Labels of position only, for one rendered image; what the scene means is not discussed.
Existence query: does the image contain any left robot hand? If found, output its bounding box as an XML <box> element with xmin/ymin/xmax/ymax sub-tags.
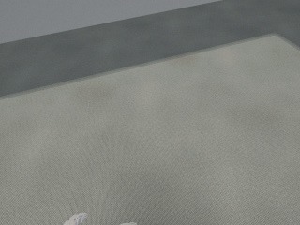
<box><xmin>64</xmin><ymin>212</ymin><xmax>87</xmax><ymax>225</ymax></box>

